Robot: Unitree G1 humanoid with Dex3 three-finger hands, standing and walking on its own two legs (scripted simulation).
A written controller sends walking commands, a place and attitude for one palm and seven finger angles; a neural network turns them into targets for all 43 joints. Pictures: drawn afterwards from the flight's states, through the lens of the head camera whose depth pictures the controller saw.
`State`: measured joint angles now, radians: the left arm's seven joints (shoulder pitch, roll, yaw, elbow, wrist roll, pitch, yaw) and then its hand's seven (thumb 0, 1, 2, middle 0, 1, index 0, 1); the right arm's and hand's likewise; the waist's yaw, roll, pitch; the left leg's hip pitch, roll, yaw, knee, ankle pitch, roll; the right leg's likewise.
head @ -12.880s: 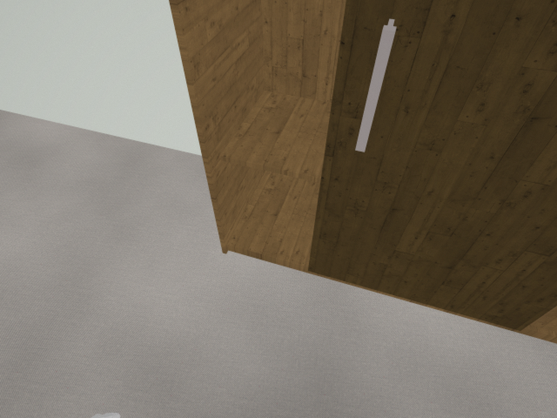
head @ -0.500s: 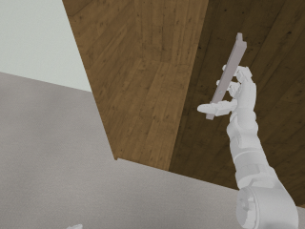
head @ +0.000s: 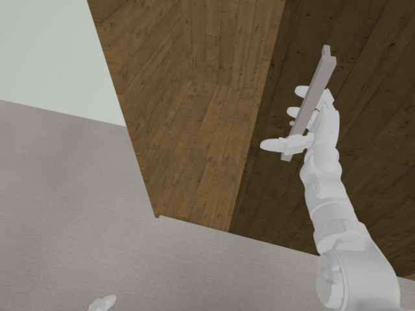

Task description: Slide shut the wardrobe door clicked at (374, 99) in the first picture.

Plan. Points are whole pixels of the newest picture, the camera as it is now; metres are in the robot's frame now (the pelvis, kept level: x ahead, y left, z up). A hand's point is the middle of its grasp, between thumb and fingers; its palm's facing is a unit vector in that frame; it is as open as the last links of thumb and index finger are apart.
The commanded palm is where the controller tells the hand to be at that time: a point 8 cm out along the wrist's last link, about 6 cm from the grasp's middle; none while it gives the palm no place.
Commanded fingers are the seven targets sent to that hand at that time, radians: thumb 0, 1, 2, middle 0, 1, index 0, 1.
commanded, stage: slide the fingers in behind the handle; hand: right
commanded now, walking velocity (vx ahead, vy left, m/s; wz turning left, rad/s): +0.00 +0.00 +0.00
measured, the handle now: (303, 111) +0.51 -0.13 +0.12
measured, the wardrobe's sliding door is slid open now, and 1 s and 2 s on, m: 0.36 0.36 0.36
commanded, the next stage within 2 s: grip the handle and tug to test in 0.24 s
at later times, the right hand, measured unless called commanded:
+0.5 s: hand (292, 122) +0.46 -0.10 +0.13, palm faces +0.12 +0.99 +0.01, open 13.4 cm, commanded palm +0.43 -0.15 +0.12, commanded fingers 0.00 0.08 -0.48 0.34 1.26 0.34 1.26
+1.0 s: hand (295, 123) +0.46 -0.11 +0.13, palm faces +0.12 +0.99 +0.01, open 6.0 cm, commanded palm +0.43 -0.15 +0.12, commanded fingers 0.00 -0.90 -0.90 0.45 1.40 0.45 1.40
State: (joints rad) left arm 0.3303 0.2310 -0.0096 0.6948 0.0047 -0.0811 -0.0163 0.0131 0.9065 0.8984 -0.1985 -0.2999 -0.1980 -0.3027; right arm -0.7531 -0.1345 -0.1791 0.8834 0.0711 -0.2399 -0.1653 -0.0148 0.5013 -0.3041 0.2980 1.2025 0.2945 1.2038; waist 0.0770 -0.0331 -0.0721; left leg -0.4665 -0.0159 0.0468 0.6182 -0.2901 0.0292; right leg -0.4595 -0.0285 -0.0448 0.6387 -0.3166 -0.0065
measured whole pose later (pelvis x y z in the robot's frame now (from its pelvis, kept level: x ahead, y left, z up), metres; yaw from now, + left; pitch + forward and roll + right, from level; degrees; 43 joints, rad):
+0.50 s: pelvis +0.00 -0.01 +0.00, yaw +1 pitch +9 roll +0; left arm 0.36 0.23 0.00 0.70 0.01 -0.07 -0.02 0.01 0.91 0.90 -0.20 -0.30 -0.20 -0.30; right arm -0.74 -0.14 -0.20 0.88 0.06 -0.25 -0.17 -0.01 0.42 -0.34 0.31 1.21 0.31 1.22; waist 0.09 -0.03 -0.08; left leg -0.48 -0.02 0.03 0.62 -0.29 0.02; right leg -0.47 -0.03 -0.06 0.64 -0.32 -0.01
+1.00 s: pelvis +0.00 -0.01 +0.00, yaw +0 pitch +8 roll +1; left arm 0.34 0.23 -0.01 0.69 0.01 -0.08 -0.02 0.01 0.91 0.90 -0.20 -0.30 -0.20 -0.30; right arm -0.73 -0.14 -0.18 0.85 0.07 -0.23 -0.16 0.00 -0.63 -0.79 0.42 1.36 0.41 1.35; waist 0.08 -0.03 -0.08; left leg -0.47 -0.01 0.04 0.61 -0.29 0.02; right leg -0.46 -0.02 -0.05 0.64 -0.33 -0.02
